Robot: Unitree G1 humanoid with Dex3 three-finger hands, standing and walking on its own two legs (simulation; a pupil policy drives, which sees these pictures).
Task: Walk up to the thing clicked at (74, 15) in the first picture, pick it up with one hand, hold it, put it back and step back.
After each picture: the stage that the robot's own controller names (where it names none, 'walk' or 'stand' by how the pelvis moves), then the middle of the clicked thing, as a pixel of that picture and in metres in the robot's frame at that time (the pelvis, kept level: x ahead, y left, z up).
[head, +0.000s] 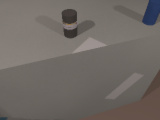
stand; (70, 24) +0.64 +0.08 +0.07
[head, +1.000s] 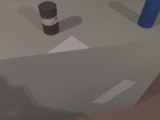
rise first; (49, 19) +0.57 +0.16 +0.11
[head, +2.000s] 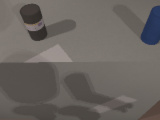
rise first; (34, 23) +0.52 +0.20 +0.11
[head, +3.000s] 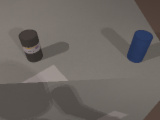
stand; (31, 46) +0.48 +0.22 +0.07
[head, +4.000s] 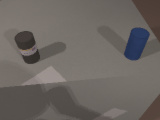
stand; (28, 48) +0.48 +0.23 +0.07
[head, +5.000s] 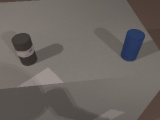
stand; (25, 50) +0.47 +0.24 +0.07
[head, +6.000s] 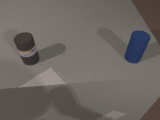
stand; (27, 49) +0.47 +0.23 +0.07
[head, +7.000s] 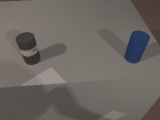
stand; (29, 49) +0.48 +0.23 +0.07
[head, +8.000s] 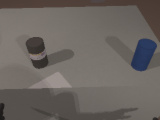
rise first; (37, 53) +0.47 +0.21 +0.07
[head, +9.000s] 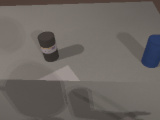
go down; (49, 47) +0.50 +0.20 +0.07
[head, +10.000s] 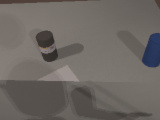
go down; (47, 46) +0.49 +0.20 +0.07
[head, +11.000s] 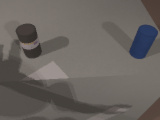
go down; (29, 41) +0.49 +0.19 +0.08
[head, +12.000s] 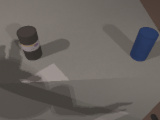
go down; (30, 43) +0.49 +0.19 +0.09
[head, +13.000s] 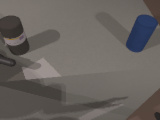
close in; (15, 36) +0.47 +0.21 +0.11
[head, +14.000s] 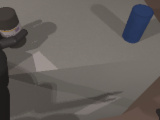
close; (10, 29) +0.49 +0.20 +0.12
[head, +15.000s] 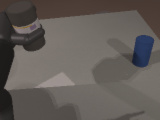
lift; (27, 27) +0.35 +0.15 +0.31
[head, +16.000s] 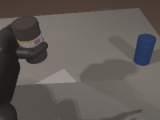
hold; (31, 41) +0.34 +0.16 +0.26
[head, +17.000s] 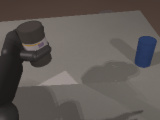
hold; (35, 44) +0.34 +0.15 +0.25
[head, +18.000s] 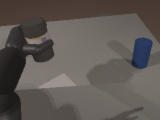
crouch; (38, 40) +0.36 +0.14 +0.26
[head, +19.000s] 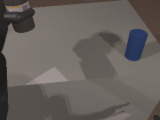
crouch; (18, 10) +0.46 +0.18 +0.28
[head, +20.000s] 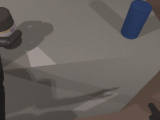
lower; (5, 29) +0.49 +0.21 +0.12
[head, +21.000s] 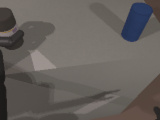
lower; (7, 30) +0.49 +0.21 +0.13
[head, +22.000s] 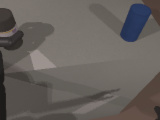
lower; (7, 30) +0.49 +0.21 +0.12
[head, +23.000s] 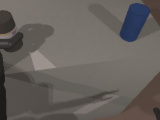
lower; (7, 32) +0.48 +0.21 +0.12
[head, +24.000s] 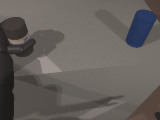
draw back; (19, 38) +0.47 +0.19 +0.12
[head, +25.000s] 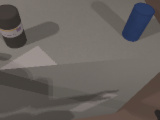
rise; (11, 28) +0.48 +0.19 +0.12
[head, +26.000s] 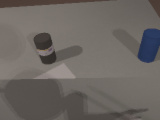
sink last; (45, 49) +0.48 +0.20 +0.09
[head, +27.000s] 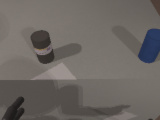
stand; (43, 47) +0.46 +0.19 +0.08
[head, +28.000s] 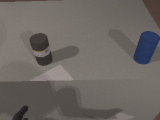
stand; (41, 50) +0.47 +0.19 +0.07
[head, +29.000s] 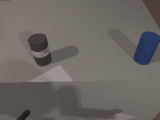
stand; (40, 50) +0.46 +0.19 +0.07
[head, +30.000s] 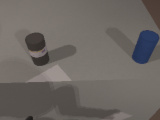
stand; (38, 49) +0.46 +0.20 +0.07
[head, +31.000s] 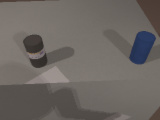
stand; (36, 51) +0.46 +0.19 +0.08
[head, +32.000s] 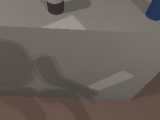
walk; out of the picture +0.63 +0.13 +0.11
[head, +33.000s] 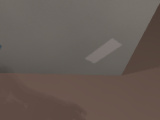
walk; out of the picture +0.95 +0.11 +0.09
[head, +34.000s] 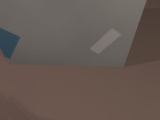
stand; out of the picture +1.19 +0.13 +0.09
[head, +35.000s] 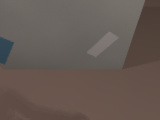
stand; out of the picture +1.12 +0.16 +0.07
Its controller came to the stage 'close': yes
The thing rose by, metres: 0.21
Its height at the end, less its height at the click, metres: +0.00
